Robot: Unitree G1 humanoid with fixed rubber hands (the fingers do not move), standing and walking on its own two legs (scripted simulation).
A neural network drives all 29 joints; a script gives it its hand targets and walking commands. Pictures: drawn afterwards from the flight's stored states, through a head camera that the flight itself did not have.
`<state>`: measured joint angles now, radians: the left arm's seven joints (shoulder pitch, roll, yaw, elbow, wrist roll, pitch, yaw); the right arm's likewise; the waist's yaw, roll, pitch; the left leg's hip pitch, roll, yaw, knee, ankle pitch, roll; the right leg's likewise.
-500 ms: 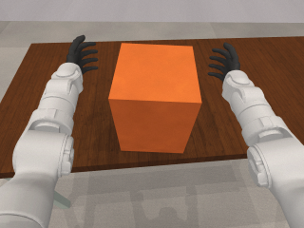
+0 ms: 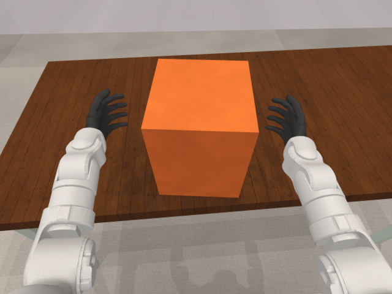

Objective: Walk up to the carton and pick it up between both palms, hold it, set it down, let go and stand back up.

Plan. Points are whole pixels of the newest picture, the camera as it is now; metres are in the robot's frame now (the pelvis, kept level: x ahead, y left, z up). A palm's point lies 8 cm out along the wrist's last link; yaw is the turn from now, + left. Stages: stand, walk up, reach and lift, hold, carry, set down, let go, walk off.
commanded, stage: set down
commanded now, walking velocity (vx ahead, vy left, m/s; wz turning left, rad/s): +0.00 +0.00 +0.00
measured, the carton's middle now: (200, 132) +0.45 +0.05 +0.04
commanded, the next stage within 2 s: let go in 1.86 s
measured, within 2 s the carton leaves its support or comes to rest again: neither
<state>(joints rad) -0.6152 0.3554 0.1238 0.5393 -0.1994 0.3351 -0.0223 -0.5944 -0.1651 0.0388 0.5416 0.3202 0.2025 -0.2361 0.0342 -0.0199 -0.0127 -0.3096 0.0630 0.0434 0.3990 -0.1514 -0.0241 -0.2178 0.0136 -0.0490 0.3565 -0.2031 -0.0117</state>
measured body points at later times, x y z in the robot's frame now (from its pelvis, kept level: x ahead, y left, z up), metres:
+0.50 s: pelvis +0.00 +0.00 +0.00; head +0.02 +0.02 +0.45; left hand +0.32 +0.25 +0.07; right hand +0.33 -0.15 +0.07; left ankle +0.03 +0.13 -0.74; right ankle -0.02 -0.11 -0.74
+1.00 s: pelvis +0.01 +0.01 +0.00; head +0.00 +0.02 +0.45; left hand +0.25 +0.25 +0.02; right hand +0.26 -0.17 +0.03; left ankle +0.03 +0.13 -0.74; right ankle -0.02 -0.11 -0.74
